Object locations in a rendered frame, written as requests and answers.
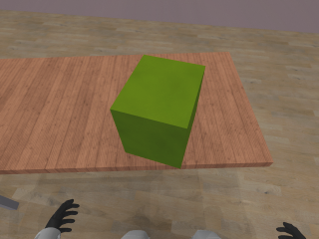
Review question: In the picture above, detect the carton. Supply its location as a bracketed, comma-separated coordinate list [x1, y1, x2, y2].
[110, 55, 205, 169]

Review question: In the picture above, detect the robot left hand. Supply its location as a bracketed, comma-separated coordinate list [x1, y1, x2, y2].
[45, 199, 80, 233]

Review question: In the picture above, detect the robot right hand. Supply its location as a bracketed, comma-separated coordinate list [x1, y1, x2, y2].
[276, 222, 306, 239]

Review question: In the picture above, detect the table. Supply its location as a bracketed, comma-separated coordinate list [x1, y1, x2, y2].
[0, 52, 274, 210]

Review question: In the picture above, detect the left robot forearm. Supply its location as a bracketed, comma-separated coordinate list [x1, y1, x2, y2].
[34, 227, 61, 239]

